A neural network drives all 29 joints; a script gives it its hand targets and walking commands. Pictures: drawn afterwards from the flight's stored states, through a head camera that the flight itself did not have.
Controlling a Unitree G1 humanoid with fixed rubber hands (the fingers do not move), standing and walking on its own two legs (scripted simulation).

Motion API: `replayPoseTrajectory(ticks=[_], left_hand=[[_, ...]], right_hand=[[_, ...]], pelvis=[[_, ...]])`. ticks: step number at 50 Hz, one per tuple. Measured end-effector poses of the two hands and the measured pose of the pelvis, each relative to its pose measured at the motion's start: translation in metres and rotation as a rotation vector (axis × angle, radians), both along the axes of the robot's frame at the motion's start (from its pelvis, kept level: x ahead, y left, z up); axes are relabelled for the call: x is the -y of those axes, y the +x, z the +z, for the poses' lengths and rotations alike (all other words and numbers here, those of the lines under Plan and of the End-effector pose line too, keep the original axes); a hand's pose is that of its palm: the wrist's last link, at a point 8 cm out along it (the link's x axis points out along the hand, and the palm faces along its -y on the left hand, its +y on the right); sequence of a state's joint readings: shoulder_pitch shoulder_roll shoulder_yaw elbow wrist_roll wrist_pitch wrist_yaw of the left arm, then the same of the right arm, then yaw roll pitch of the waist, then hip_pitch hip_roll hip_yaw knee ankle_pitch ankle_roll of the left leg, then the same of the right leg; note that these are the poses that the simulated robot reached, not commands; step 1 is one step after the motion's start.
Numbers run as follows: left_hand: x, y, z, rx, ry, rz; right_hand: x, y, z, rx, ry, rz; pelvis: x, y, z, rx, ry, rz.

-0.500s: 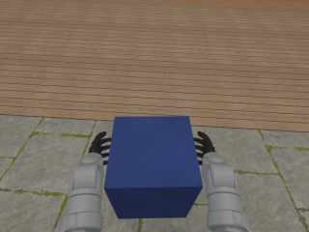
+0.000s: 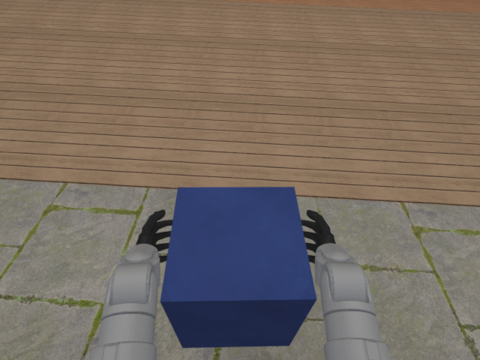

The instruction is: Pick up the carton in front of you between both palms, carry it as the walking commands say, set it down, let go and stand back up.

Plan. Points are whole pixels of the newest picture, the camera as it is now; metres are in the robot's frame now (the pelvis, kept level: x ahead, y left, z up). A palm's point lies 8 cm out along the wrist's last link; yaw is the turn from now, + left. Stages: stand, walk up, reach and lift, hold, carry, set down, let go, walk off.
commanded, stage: hold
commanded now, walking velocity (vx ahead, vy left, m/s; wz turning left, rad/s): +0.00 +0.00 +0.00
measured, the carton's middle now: (236, 270) +0.29 +0.00 -0.03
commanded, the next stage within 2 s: carry in 0.18 s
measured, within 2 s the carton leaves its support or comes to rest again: neither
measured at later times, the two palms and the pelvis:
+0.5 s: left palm (136, 219) +0.33 +0.17 +0.07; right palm (306, 216) +0.34 -0.12 +0.07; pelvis +0.06 +0.02 -0.01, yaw -1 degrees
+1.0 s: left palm (146, 133) +0.59 +0.21 +0.07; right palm (271, 129) +0.60 -0.09 +0.08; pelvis +0.33 +0.05 -0.03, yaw +1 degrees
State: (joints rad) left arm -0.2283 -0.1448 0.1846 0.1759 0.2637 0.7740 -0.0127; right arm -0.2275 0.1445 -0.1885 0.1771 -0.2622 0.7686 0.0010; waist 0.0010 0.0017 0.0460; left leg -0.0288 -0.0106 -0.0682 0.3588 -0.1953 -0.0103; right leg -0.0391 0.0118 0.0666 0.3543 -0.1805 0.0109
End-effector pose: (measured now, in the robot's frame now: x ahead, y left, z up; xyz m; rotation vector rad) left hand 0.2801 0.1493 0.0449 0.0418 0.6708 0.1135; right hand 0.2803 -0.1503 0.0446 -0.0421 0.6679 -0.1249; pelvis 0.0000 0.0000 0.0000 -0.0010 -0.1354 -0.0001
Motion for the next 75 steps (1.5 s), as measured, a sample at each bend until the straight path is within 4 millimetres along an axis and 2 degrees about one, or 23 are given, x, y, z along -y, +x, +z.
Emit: replayPoseTrajectory(ticks=[8,12,18,22,26,30,35,39,42,46,51,55,59,64,68,73,75], left_hand=[[0.0,-0.001,0.0,0.001,-0.003,0.001],[0.0,0.001,0.001,0.005,-0.009,0.007],[-0.006,0.017,0.013,0.055,-0.032,0.028],[-0.018,0.034,0.021,0.056,-0.045,0.048],[-0.025,0.059,0.027,0.008,-0.044,0.037],[-0.015,0.09,0.032,-0.021,-0.069,0.037],[-0.001,0.13,0.03,-0.009,-0.072,0.042],[-0.01,0.159,0.032,-0.063,-0.077,0.082],[-0.021,0.191,0.038,-0.064,-0.081,0.112],[-0.039,0.245,0.039,-0.042,-0.089,0.13],[-0.062,0.324,0.021,-0.012,-0.11,0.113],[-0.066,0.372,0.011,-0.098,-0.118,0.088],[-0.063,0.42,0.016,-0.121,-0.105,0.041],[-0.06,0.485,0.032,-0.057,-0.101,0.028],[-0.057,0.539,0.038,-0.01,-0.092,0.048],[-0.047,0.614,0.028,0.012,-0.07,0.084],[-0.044,0.641,0.02,-0.015,-0.056,0.096]], right_hand=[[0.0,-0.002,0.0,0.001,0.003,-0.003],[0.0,0.001,0.001,0.005,0.008,-0.009],[-0.006,0.021,0.015,0.055,0.022,-0.012],[-0.019,0.041,0.026,0.056,0.031,-0.008],[-0.025,0.061,0.029,0.009,0.044,-0.031],[-0.015,0.085,0.033,-0.018,0.048,-0.061],[-0.002,0.127,0.031,-0.007,0.081,-0.08],[-0.01,0.169,0.035,-0.063,0.082,-0.05],[-0.022,0.208,0.04,-0.066,0.086,-0.026],[-0.041,0.264,0.041,-0.045,0.084,-0.013],[-0.063,0.336,0.027,-0.013,0.069,-0.03],[-0.066,0.373,0.016,-0.095,0.06,-0.067],[-0.063,0.41,0.022,-0.116,0.058,-0.103],[-0.06,0.474,0.039,-0.052,0.06,-0.107],[-0.057,0.536,0.044,-0.008,0.068,-0.079],[-0.048,0.621,0.026,0.011,0.088,-0.038],[-0.044,0.653,0.015,-0.018,0.104,-0.031]], pelvis=[[-0.001,-0.003,-0.001,0.001,0.0,-0.001],[-0.001,0.0,-0.003,-0.059,-0.002,0.004],[-0.005,0.015,-0.009,-0.14,-0.008,0.025],[-0.015,0.038,-0.012,-0.174,0.002,0.017],[-0.019,0.065,-0.008,-0.209,-0.011,-0.015],[-0.013,0.096,-0.004,-0.227,-0.033,-0.013],[-0.004,0.144,-0.013,-0.232,-0.037,0.031],[-0.005,0.183,-0.004,-0.241,-0.011,0.04],[-0.011,0.216,0.0,-0.241,0.002,0.036],[-0.025,0.267,-0.005,-0.232,0.006,0.034],[-0.052,0.338,-0.028,-0.205,0.021,0.009],[-0.064,0.38,-0.017,-0.218,0.01,-0.015],[-0.071,0.424,-0.002,-0.228,-0.012,-0.017],[-0.069,0.489,0.005,-0.231,-0.027,-0.006],[-0.06,0.55,-0.001,-0.223,-0.021,-0.001],[-0.042,0.635,-0.026,-0.194,-0.014,0.028],[-0.036,0.662,-0.029,-0.192,-0.031,0.035]])
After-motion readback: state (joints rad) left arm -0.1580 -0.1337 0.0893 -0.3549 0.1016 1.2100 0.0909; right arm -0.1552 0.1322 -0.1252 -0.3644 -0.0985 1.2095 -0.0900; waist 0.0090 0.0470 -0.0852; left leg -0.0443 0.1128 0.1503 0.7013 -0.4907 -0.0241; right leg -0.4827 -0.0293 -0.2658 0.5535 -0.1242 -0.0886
